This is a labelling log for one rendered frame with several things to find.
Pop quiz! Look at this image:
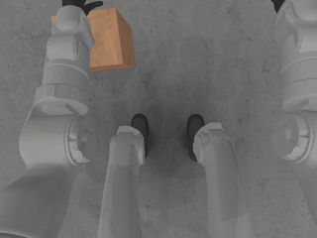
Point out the right robot upper arm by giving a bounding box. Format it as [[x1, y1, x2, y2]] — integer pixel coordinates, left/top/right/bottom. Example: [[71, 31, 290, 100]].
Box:
[[271, 109, 317, 226]]

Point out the left robot upper arm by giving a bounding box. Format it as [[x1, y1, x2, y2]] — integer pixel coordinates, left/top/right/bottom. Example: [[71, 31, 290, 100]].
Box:
[[0, 114, 97, 238]]

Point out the right robot hand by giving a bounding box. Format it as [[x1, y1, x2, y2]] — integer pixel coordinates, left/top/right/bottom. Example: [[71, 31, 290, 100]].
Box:
[[271, 0, 285, 13]]

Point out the robot right foot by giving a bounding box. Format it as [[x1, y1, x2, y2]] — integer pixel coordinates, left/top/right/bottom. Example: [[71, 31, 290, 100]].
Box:
[[186, 114, 205, 162]]

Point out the carton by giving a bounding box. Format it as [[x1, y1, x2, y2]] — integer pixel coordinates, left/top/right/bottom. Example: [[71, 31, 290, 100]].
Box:
[[51, 8, 136, 72]]

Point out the robot right forearm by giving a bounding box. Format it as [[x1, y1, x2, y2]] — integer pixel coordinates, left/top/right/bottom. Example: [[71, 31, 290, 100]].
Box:
[[272, 0, 317, 112]]

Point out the left robot hand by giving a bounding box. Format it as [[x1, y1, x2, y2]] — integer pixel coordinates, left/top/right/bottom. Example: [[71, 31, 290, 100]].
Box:
[[62, 0, 104, 16]]

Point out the left robot thigh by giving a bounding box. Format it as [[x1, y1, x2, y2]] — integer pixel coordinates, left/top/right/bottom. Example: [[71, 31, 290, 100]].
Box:
[[97, 132, 145, 238]]

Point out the robot left forearm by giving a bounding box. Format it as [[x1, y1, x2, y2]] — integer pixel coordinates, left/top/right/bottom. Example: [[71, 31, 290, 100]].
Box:
[[19, 5, 95, 159]]

